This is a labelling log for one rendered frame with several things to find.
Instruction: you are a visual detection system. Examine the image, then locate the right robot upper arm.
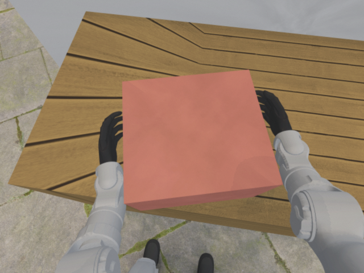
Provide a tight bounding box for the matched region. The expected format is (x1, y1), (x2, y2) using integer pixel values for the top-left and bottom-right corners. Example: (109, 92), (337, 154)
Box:
(290, 190), (364, 273)

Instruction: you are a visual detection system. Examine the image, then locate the robot right hand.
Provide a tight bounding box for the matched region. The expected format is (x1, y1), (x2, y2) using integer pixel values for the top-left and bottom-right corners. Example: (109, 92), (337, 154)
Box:
(255, 90), (292, 136)

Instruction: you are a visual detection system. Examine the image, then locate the robot left foot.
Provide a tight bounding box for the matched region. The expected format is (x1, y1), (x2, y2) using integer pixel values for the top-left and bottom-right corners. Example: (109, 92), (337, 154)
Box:
(143, 239), (160, 266)

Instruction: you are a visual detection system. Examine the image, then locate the pedestal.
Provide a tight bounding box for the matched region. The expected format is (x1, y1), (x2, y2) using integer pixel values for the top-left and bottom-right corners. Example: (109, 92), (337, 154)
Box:
(8, 11), (364, 237)

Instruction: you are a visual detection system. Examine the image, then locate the left robot upper arm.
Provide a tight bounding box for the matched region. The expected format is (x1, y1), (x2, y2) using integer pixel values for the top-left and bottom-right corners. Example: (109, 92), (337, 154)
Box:
(55, 246), (121, 273)

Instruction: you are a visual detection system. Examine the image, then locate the left robot forearm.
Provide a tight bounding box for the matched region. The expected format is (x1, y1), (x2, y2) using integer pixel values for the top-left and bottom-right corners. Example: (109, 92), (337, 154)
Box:
(54, 162), (126, 273)

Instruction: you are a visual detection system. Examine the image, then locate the robot left shin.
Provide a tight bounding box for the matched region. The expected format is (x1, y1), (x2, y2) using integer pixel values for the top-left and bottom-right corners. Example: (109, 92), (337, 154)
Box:
(137, 258), (156, 266)

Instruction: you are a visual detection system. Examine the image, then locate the carton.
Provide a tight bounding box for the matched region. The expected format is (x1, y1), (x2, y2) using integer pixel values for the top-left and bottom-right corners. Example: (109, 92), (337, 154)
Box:
(122, 69), (283, 211)

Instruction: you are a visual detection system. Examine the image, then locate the robot left hand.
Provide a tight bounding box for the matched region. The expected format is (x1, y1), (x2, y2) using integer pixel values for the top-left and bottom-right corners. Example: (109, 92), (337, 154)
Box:
(98, 111), (123, 164)

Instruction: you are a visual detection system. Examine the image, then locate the right robot forearm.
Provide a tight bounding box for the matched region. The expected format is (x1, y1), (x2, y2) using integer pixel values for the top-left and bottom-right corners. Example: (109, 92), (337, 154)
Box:
(274, 130), (364, 237)

